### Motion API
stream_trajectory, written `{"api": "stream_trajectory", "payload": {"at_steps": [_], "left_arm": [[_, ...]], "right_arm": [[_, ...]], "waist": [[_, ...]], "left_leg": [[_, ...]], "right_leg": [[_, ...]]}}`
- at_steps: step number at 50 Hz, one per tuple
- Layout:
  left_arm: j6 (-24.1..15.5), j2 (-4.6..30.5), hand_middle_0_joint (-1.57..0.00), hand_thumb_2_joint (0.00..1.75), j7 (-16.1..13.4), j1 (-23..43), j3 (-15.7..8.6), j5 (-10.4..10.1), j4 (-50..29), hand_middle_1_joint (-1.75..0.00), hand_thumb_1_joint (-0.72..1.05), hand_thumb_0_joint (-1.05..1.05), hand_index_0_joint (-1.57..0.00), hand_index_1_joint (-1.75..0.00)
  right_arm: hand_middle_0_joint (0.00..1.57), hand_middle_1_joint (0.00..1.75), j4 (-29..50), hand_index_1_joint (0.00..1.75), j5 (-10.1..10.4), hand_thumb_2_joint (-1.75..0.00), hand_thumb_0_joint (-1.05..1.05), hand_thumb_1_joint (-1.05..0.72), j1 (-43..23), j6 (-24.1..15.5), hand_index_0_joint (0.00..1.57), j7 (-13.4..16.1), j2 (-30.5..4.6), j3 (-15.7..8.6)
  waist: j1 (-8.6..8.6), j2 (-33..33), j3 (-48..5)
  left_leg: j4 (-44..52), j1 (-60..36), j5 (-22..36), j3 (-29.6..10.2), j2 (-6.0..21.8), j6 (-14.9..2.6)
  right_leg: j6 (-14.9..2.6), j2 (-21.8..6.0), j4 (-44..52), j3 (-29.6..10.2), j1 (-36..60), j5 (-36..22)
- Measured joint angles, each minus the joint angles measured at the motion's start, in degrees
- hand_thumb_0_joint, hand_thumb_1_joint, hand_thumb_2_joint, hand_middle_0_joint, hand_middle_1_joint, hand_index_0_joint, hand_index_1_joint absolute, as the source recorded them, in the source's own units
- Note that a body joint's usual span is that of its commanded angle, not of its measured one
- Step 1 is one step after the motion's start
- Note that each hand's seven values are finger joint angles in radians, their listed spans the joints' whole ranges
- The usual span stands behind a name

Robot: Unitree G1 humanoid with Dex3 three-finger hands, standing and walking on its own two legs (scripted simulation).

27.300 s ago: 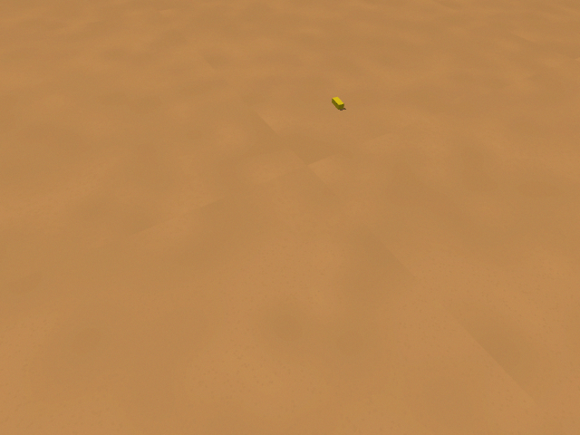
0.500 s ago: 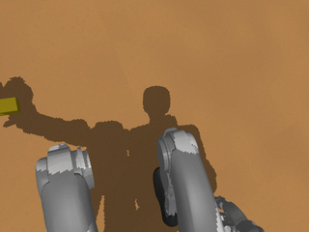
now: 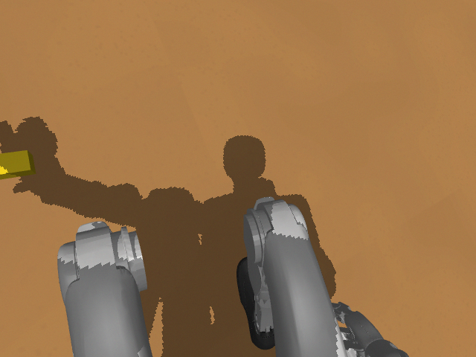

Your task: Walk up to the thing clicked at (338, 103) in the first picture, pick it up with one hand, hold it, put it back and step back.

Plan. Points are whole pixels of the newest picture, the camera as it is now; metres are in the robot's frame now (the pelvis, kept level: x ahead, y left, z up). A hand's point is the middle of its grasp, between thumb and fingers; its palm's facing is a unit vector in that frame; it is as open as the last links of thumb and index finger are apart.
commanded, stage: approach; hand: left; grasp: from above
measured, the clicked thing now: (3, 166) +0.44 +0.37 -0.29
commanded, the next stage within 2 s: rest palm in 1.08 s
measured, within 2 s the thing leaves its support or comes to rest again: neither
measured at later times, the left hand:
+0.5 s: hand out of the picture +0.46 +0.34 -0.16, palm faces -0.36 -0.11 -0.93, open 13.1 cm
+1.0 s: hand out of the picture +0.43 +0.37 -0.16, palm faces -0.40 -0.13 -0.91, open 13.1 cm
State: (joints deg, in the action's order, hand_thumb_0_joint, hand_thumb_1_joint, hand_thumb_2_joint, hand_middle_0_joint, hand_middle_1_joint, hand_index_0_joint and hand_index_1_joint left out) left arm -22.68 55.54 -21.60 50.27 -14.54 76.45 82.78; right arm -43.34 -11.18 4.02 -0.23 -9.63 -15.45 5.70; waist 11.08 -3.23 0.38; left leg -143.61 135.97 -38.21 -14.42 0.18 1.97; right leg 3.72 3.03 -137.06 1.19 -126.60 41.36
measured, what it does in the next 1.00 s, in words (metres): stands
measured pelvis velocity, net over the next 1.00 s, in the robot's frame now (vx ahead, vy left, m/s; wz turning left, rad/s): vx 0.00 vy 0.00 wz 0.00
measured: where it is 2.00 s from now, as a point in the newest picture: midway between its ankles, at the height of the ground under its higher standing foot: (196, 335)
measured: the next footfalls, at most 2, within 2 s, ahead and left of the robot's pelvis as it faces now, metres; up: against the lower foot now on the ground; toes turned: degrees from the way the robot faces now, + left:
none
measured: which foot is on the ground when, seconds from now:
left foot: down 0.00-1.00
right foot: down 0.00-1.00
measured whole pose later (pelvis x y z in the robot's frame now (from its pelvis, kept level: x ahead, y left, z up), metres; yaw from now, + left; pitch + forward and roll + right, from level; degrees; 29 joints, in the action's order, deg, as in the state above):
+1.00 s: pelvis +0.00 +0.00 +0.01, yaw +0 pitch +31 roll -13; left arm -19.7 51.8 -20.1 51.5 -9.3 73.0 77.8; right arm -40.7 -9.9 5.3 -0.6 -9.9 -17.0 5.9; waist 12.4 -2.6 0.8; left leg -142.0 134.9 -39.0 -14.4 0.2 2.0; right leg 3.7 1.8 -135.2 1.9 -125.4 41.5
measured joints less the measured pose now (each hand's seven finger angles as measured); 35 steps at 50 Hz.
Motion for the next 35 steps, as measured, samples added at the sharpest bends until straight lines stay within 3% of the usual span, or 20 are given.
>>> {"api": "stream_trajectory", "payload": {"at_steps": [5, 11, 15, 20, 25, 30, 35], "left_arm": [[0.4, -0.3, -0.28, 0.84, -0.1, -0.4, 0.5, -0.3, -0.2, -0.86, -0.34, 0.0, -0.27, -0.86], [1.2, -2.9, -0.26, 0.83, -0.2, 0.4, 4.3, -0.5, -1.8, -0.89, -0.34, 0.0, -0.26, -0.88], [1.9, -4.6, -0.25, 0.83, -1.9, 2.8, 6.5, -0.1, -0.4, -0.91, -0.34, 0.0, -0.25, -0.9], [4.7, -5.8, -0.24, 0.84, -4.5, 5.5, 4.8, 1.1, 2.2, -0.92, -0.35, 0.0, -0.25, -0.91], [8.8, -5.4, -0.25, 0.85, -5.3, 6.8, 3.6, 0.6, 5.2, -0.91, -0.36, 0.0, -0.25, -0.9], [10.8, -3.3, -0.25, 0.85, -2.7, 6.2, 3.4, -2.3, 6.3, -0.89, -0.36, 0.0, -0.25, -0.88], [9.2, -0.7, -0.25, 0.85, 1.0, 4.1, 2.1, -5.3, 3.9, -0.88, -0.37, 0.0, -0.25, -0.87]], "right_arm": [[0.2, 0.3, -0.1, 0.3, 0.1, -0.9, 0.0, -0.91, 0.2, -0.1, 0.2, -0.1, 0.1, -0.3], [0.2, 0.3, -0.3, 0.3, 0.5, -0.9, 0.0, -0.91, 0.6, -0.6, 0.2, -0.1, 0.3, -0.9], [0.2, 0.3, -0.2, 0.3, 0.7, -0.9, 0.0, -0.91, 0.7, -1.3, 0.2, 0.0, 0.5, -0.6], [0.2, 0.3, 0.8, 0.3, 0.8, -0.9, 0.0, -0.91, 1.0, -2.2, 0.2, 0.2, 0.3, 0.2], [0.2, 0.3, 1.7, 0.3, 1.1, -0.9, 0.0, -0.91, 1.8, -2.4, 0.2, 0.0, -0.5, 1.0], [0.2, 0.3, 2.3, 0.3, 1.4, -0.89, 0.0, -0.91, 2.4, -2.8, 0.2, -0.1, -1.4, 2.0], [0.2, 0.3, 2.5, 0.3, 1.3, -0.89, 0.0, -0.91, 2.8, -2.8, 0.2, 0.1, -1.6, 2.9]], "waist": [[0.0, 0.1, 0.0], [-0.17, 0.1, -0.3], [0.81, 0.0, -0.9], [3.15, 0.5, -1.0], [5.02, 1.6, -0.6], [5.66, 2.0, 1.4], [4.86, 0.9, 3.5]], "left_leg": [[0.0, -0.1, -0.1, 0.0, 0.1, 0.06], [0.6, -0.2, 0.0, 0.5, 0.1, 0.05], [1.1, -0.1, 0.0, 0.5, 0.2, 0.17], [1.4, 0.1, 0.2, 0.3, 0.5, 0.32], [1.6, 0.3, 0.3, 0.5, 0.8, 0.2], [1.6, 0.2, 0.5, 0.8, 1.2, -0.21], [1.4, -0.2, 0.5, 0.5, 0.9, 0.17]], "right_leg": [[0.09, 0.0, 0.0, 0.0, 0.0, 0.0], [0.09, -0.3, 0.3, -0.3, -0.1, 0.0], [0.18, -0.2, 0.6, -0.3, -0.4, -0.3], [-0.02, -0.1, 1.1, 0.0, -0.9, -0.9], [0.31, 0.0, 1.2, -0.2, -1.4, -1.2], [1.54, 0.4, 1.2, -0.7, -1.6, -1.6], [1.86, 0.2, 1.0, -0.5, -1.2, -1.6]]}}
